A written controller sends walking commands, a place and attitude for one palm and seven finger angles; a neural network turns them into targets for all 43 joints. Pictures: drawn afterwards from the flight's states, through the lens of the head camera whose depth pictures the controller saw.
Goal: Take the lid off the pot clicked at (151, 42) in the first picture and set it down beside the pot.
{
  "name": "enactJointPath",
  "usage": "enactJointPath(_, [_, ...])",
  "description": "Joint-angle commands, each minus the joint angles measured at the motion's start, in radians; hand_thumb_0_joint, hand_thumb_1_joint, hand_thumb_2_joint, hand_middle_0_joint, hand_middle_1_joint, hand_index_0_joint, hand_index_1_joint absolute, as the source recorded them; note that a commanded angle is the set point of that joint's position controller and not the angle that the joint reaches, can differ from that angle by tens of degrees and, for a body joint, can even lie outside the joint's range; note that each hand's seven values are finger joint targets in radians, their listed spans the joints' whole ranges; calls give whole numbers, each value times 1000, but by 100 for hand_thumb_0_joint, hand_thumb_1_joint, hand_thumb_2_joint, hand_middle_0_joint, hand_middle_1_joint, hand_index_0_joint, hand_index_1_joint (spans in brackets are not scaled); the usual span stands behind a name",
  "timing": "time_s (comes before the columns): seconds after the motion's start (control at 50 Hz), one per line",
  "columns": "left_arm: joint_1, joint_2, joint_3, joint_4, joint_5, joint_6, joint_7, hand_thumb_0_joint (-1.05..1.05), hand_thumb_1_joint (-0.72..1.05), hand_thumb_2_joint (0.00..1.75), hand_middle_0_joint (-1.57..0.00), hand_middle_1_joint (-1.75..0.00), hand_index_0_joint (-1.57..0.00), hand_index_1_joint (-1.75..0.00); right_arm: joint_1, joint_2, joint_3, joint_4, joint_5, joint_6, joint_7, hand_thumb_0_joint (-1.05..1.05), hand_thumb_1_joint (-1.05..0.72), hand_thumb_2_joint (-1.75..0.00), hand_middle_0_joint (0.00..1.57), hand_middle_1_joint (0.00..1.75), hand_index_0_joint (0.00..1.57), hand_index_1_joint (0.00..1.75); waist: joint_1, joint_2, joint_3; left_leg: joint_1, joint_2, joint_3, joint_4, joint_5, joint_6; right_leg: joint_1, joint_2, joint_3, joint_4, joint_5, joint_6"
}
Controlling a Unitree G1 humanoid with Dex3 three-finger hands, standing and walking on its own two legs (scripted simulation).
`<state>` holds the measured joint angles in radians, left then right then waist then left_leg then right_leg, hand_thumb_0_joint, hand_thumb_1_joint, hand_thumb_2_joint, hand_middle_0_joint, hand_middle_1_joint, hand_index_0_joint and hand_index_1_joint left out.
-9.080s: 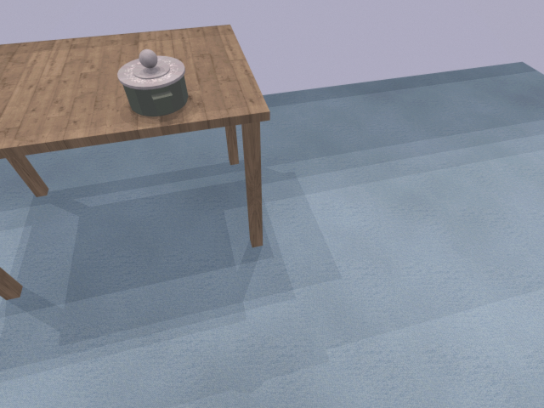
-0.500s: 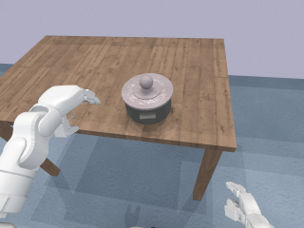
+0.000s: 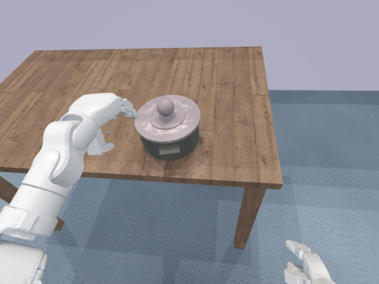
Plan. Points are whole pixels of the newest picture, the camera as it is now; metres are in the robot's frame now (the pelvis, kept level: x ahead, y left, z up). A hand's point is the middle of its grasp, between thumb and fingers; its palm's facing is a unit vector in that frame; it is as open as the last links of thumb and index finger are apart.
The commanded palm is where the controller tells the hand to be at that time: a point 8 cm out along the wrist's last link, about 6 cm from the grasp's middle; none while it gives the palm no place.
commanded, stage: move the open hand above the knob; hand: left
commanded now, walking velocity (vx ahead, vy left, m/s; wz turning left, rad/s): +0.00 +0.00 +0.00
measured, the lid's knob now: (165, 107) +0.52 +0.11 +0.07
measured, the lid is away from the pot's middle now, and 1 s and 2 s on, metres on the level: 0.00 0.00 0.00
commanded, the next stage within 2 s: lower the open fingers around the knob in 1.90 s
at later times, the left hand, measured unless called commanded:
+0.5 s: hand (133, 110) +0.43 +0.16 +0.14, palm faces -0.28 -0.07 -0.96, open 10.2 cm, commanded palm +0.43 +0.16 +0.22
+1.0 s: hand (158, 88) +0.50 +0.11 +0.15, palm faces -0.30 -0.07 -0.95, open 10.2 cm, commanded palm +0.48 +0.12 +0.22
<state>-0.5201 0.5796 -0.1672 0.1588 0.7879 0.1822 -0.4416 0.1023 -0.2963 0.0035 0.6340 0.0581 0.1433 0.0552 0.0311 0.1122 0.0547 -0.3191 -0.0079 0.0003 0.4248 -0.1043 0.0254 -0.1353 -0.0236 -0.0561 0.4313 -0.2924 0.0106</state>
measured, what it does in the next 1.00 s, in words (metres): stands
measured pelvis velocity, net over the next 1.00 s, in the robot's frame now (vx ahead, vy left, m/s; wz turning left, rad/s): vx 0.03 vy -0.01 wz -0.03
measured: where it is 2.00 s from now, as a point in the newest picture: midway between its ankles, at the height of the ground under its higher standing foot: outside the picture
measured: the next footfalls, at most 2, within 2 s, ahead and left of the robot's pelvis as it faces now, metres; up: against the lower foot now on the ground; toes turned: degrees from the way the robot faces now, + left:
none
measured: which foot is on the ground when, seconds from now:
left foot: down 0.00-1.00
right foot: down 0.00-1.00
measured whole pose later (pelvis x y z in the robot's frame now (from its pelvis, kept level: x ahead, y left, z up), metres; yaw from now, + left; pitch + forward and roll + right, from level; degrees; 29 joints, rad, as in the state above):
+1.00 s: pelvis +0.03 -0.01 +0.00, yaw -2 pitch +5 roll +0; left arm -1.00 0.43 -0.27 0.74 0.85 0.25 -0.39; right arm 0.19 -0.30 -0.02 0.70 0.06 0.16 0.05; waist -0.06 0.08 -0.02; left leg -0.39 0.00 0.03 0.46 -0.16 0.02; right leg -0.23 -0.02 -0.02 0.48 -0.34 0.00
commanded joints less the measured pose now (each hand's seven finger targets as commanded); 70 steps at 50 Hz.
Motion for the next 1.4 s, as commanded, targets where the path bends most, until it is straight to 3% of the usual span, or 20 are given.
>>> enactJointPath(0.0, [-414,262,176,-143,11,0,57,0,-30,141,-83,-8,-83,-8,-120,-110,-39,-156,1,-48,-4,0,-90,-90,20,30,20,30,-7,-82,-381,311,-48,-18,-1,127,38,-76,79,6,-54,255,-47])
enactJointPath(0.14, [-512,181,83,-78,25,24,47,0,-30,141,-83,-8,-83,-8,-114,-101,-34,-146,7,-37,0,0,-90,-90,20,30,20,30,-27,-90,-374,314,-51,-11,12,154,36,-103,79,2,-41,282,-43])
enactJointPath(0.22, [-566,240,125,-42,31,27,47,0,-30,141,-83,-8,-83,-8,-94,-114,-34,-140,9,-31,-4,0,-90,-90,20,30,20,30,-24,-102,-395,291,-55,-2,13,156,40,-79,72,11,-43,315,-41])
enactJointPath(0.32, [-642,192,75,-44,33,31,51,0,-30,141,-83,-8,-83,-8,-82,-111,-40,-137,11,-27,-2,0,-90,-90,20,30,20,30,-38,-71,-430,326,-52,-4,23,180,39,-95,74,10,-34,327,-42])
enactJointPath(0.46, [-705,151,45,122,42,51,66,0,-30,141,-83,-8,-83,-8,-50,-117,-41,-108,16,-16,-4,0,-90,-90,20,30,20,30,-51,-123,-403,287,-54,2,29,165,39,-117,75,5,-25,332,-41])
enactJointPath(0.52, [-777,180,64,58,50,43,73,0,-30,141,-83,-8,-83,-8,-44,-117,-46,-117,10,-23,0,0,-90,-90,20,30,20,30,-46,-88,-499,339,-54,-5,46,232,41,-87,74,14,-11,389,-44])
enactJointPath(0.58, [-747,105,18,215,44,61,75,0,-30,141,-83,-8,-83,-8,-24,-118,-45,-91,15,-11,0,0,-90,-90,20,30,20,30,-61,-136,-414,285,-54,8,47,209,39,-128,75,5,-9,387,-40])
enactJointPath(0.74, [-913,130,32,219,63,55,88,0,-30,141,-83,-8,-83,-8,5,-120,-54,-85,9,-18,-5,0,-90,-90,20,30,20,30,-71,-131,-512,329,-54,4,59,236,46,-113,73,19,-3,421,-39])
enactJointPath(0.78, [-884,61,-18,354,57,68,87,0,-30,141,-83,-8,-83,-8,19,-118,-50,-65,12,-10,-8,0,-90,-90,20,30,20,30,-83,-163,-438,277,-56,12,57,204,44,-144,74,12,-3,398,-36])
enactJointPath(0.9, [-1022,92,2,412,78,64,97,0,-30,141,-83,-8,-83,-8,62,-129,-62,-39,6,-12,-15,0,-90,-90,20,30,20,30,-99,-162,-484,288,-53,18,67,236,47,-132,72,20,-1,456,-36])
enactJointPath(0.98, [-943,80,12,415,75,53,98,0,-30,141,-83,-8,-83,-8,61,-123,-59,-58,4,-14,-10,0,-90,-90,20,30,20,30,-77,-153,-513,292,-53,21,70,266,48,-110,67,25,15,480,-33])
enactJointPath(1.0, [-910,124,52,410,80,49,101,0,-30,141,-83,-8,-83,-8,59,-130,-62,-65,4,-15,-9,0,-90,-90,20,30,20,30,-68,-152,-522,293,-48,21,75,305,48,-92,66,27,17,511,-36])
enactJointPath(1.04, [-884,78,15,414,80,56,99,0,-30,141,-83,-8,-83,-8,50,-122,-59,-72,7,-10,-6,0,-90,-90,20,30,20,30,-74,-167,-485,277,-50,27,75,292,50,-109,67,24,17,503,-31])
enactJointPath(1.08, [-895,125,44,451,81,69,104,0,-30,141,-83,-8,-83,-8,55,-132,-57,-62,11,-2,-13,0,-90,-90,20,30,20,30,-75,-186,-449,241,-49,39,65,237,50,-109,67,26,9,485,-27])
enactJointPath(1.16, [-975,145,44,263,89,54,108,0,-30,141,-83,-8,-83,-8,38,-119,-62,-93,5,-20,-12,0,-90,-90,20,30,20,30,-75,-100,-564,337,-47,18,87,329,57,-93,67,42,18,527,-33])
enactJointPath(1.22, [-812,116,43,381,68,74,92,0,-30,141,-83,-8,-83,-8,44,-128,-63,-84,14,-13,-8,0,-90,-90,20,30,20,30,-73,-192,-470,275,-46,34,82,295,55,-102,69,28,11,519,-25])
enactJointPath(1.26, [-848,160,60,279,68,70,86,0,-30,141,-83,-8,-83,-8,20,-128,-58,-102,13,-11,-8,0,-90,-90,20,30,20,30,-63,-142,-509,290,-51,32,82,297,55,-79,64,36,12,529,-26])
enactJointPath(1.3, [-878,130,22,236,75,78,79,0,-30,141,-83,-8,-83,-8,6,-124,-62,-105,14,-12,-4,0,-90,-90,20,30,20,30,-73,-112,-506,315,-52,26,94,330,55,-117,68,34,9,523,-30])
enactJointPath(1.32, [-865,81,-13,273,74,86,75,0,-30,141,-83,-8,-83,-8,14,-119,-60,-97,17,-6,-5,0,-90,-90,20,30,20,30,-90,-133,-459,308,-48,24,88,290,55,-146,74,25,6,475,-27])
enactJointPath(1.38, [-875,129,24,283,57,86,68,0,-30,141,-83,-8,-83,-8,10,-125,-54,-92,20,-2,-14,0,-90,-90,20,30,20,30,-84,-156,-447,280,-51,24,74,219,54,-135,72,26,-5,435,-28])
